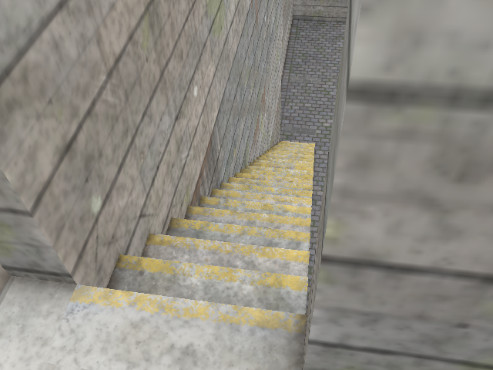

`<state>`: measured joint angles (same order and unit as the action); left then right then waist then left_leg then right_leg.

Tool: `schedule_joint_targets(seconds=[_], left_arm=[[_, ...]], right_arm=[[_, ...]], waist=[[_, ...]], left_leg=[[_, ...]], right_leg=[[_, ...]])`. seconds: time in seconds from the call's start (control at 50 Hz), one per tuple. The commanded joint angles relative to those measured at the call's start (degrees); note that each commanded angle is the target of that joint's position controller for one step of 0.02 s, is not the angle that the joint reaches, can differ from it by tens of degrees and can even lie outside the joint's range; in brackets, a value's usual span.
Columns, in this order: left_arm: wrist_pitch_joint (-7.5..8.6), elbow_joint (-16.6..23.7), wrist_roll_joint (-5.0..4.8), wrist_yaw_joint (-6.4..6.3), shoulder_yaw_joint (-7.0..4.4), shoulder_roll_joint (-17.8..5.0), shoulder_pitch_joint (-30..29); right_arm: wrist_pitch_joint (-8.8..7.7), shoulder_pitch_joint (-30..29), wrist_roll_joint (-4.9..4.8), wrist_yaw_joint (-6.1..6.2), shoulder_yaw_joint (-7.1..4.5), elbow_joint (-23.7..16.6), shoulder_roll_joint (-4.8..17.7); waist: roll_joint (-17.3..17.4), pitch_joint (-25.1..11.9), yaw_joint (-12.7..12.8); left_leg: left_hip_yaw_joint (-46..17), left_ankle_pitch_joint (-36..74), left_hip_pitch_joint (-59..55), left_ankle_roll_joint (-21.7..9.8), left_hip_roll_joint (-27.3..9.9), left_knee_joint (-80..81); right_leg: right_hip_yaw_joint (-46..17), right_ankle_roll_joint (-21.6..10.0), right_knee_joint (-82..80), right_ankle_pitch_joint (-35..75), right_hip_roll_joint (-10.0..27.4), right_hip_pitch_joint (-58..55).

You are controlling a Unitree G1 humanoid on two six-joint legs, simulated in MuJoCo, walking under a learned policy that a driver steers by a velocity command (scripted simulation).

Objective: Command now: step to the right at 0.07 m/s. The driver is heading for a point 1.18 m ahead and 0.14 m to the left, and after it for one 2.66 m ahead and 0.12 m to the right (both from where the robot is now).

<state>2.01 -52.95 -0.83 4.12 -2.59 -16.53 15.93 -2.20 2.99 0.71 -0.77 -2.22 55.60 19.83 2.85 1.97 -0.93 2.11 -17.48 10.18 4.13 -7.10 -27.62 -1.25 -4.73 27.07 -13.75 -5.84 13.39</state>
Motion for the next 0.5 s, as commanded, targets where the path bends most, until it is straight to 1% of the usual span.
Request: schedule_joint_targets(seconds=[0.02, 0.04, 0.06, 0.08, 0.12, 0.16, 0.22, 0.3, 0.32, 0.34, 0.36, 0.38, 0.42, 0.46, 0.48, 0.5], left_arm=[[0.7, 1.7, 0.55, 1.67, -1.82, -10.5, 2.0], [0.91, 1.4, 0.65, 1.79, -1.94, -10.8, 2.2], [1.08, 1.3, 0.73, 1.84, -1.91, -10.5, 1.9], [1.21, 1.2, 0.71, 1.53, -2.06, -10.5, 1.1], [1.29, 0.8, 0.76, 1.12, -1.88, -9.3, 0.9], [1.27, 0.2, 0.79, 0.83, -1.92, -8.9, 1.0], [1.16, -0.7, 0.88, 0.47, -2.1, -8.8, 1.3], [0.94, -1.3, 1.05, -0.21, -2.35, -9.1, 1.1], [0.75, -1.1, 0.94, -0.51, -2.51, -9.3, 1.0], [0.61, -0.8, 1.05, -0.85, -2.58, -9.3, 0.5], [0.4, -0.7, 1.19, -1.41, -3.09, -10.8, 0.4], [0.24, -0.3, 1.36, -2.01, -3.27, -10.9, 0.1], [-0.03, 0.3, 1.54, -3.25, -3.24, -10.2, 0.1], [-0.25, 0.9, 1.87, -4.31, -3.24, -10.0, 0.5], [-0.34, 1.1, 2.01, -4.67, -3.24, -9.9, 0.9], [-0.33, 1.8, 1.99, -4.76, -2.99, -9.0, 1.4]], right_arm=[[0.19, -1.4, 0.02, -0.86, -0.52, -1.2, 6.0], [0.21, -1.5, 0.07, -0.94, -0.52, -1.0, 6.3], [0.09, -1.4, 0.07, -1.02, -0.48, -0.8, 6.4], [-0.15, -2.0, 0.03, -1.03, -0.25, -1.1, 6.1], [-0.65, -2.0, -0.1, -0.95, -0.11, -1.1, 6.0], [-0.88, -2.0, -0.25, -0.88, -0.02, -1.4, 6.0], [-0.94, -1.7, -0.24, -0.78, -0.11, -1.8, 6.3], [-1.03, -1.7, -0.11, -0.53, -0.49, -2.4, 7.0], [-1.13, -1.7, 0.1, -0.2, -0.6, -2.7, 7.2], [-1.23, -2.0, 0.15, 0.06, -0.77, -3.0, 7.7], [-1.54, -1.9, 0.23, 0.5, -1.25, -2.9, 8.7], [-1.73, -1.8, 0.3, 0.96, -1.58, -3.2, 9.3], [-1.93, -1.3, 0.43, 1.88, -2.1, -3.6, 9.8], [-1.96, -0.1, 0.32, 2.73, -2.6, -3.9, 10.1], [-1.96, 0.3, 0.25, 3.13, -2.74, -4.0, 10.0], [-1.82, -0.2, 0.19, 3.32, -2.61, -4.5, 9.5]], waist=[[-4.0, -1.3, -0.4], [-4.0, -1.3, -0.2], [-4.1, -1.7, -0.3], [-4.8, -2.1, -0.3], [-4.4, -3.3, -0.2], [-4.4, -3.8, 0.0], [-4.0, -3.8, 0.2], [-3.0, -3.6, 0.4], [-3.6, -3.9, 0.3], [-2.6, -3.6, 0.3], [-1.9, -3.3, 0.3], [-1.0, -3.8, 0.2], [0.3, -4.1, -0.2], [1.4, -3.9, -0.7], [2.0, -3.6, -0.8], [2.0, -3.7, -0.3]], left_leg=[[0.4, 4.7, 1.3, -0.5, 0.0, 3.8], [0.6, 4.8, 1.3, -0.5, 0.3, 4.4], [0.7, 5.4, 0.7, -0.8, 0.4, 5.0], [0.9, 6.3, 0.3, -1.5, 0.5, 5.1], [0.8, 7.7, -0.5, -2.6, 0.3, 5.5], [0.6, 8.7, -0.7, -3.2, 0.2, 5.7], [0.3, 9.4, -0.4, -4.1, 0.2, 6.2], [-0.5, 10.0, -0.2, -5.7, -0.4, 7.2], [-0.9, 9.8, -0.8, -6.2, -1.0, 7.5], [-1.3, 10.0, -0.6, -6.9, -1.3, 7.8], [-1.5, 11.8, -0.6, -8.0, -1.9, 8.0], [-2.2, 12.8, -0.9, -9.1, -2.6, 8.3], [-4.3, 14.2, -1.8, -11.4, -4.6, 9.2], [-6.8, 16.1, -3.2, -14.2, -7.4, 9.7], [-7.7, 17.1, -3.5, -15.4, -8.7, 9.8], [-8.0, 16.4, -2.8, -15.4, -9.2, 9.8]], right_leg=[[-14.5, -3.4, -9.8, 1.0, 11.2, -2.2], [-13.6, -2.9, -9.8, 0.5, 10.6, -2.6], [-12.9, -2.7, -9.4, 1.5, 10.3, -2.9], [-12.2, -2.8, -8.8, 4.1, 10.1, -3.4], [-11.4, -3.4, -7.7, 9.0, 10.1, -4.4], [-10.6, -3.6, -6.8, 12.7, 10.0, -5.0], [-9.5, -3.6, -6.0, 15.1, 9.6, -5.4], [-8.2, -3.1, -5.1, 15.5, 8.6, -5.0], [-7.7, -3.1, -5.2, 14.6, 8.2, -4.5], [-7.4, -3.0, -4.9, 14.2, 7.9, -4.1], [-6.4, -3.0, -4.6, 15.1, 7.2, -3.9], [-5.9, -3.0, -3.8, 15.6, 6.7, -3.8], [-4.9, -2.6, -1.8, 15.8, 6.0, -2.6], [-4.1, -1.9, 0.6, 14.9, 5.6, -0.3], [-3.5, -1.5, 1.6, 13.8, 5.4, 0.6], [-3.7, -1.5, 1.9, 12.8, 6.0, 0.5]])
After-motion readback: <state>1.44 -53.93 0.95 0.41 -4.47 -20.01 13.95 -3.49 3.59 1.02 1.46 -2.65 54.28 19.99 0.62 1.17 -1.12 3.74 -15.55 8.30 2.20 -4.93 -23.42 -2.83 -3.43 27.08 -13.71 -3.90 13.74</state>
